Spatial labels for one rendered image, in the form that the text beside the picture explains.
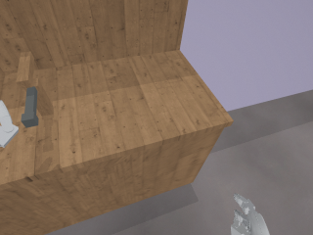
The tap lever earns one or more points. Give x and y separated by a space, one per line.
29 118

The robot right hand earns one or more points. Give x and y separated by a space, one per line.
252 224

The counter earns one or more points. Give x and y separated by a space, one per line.
122 114

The robot left hand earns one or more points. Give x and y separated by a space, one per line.
7 130

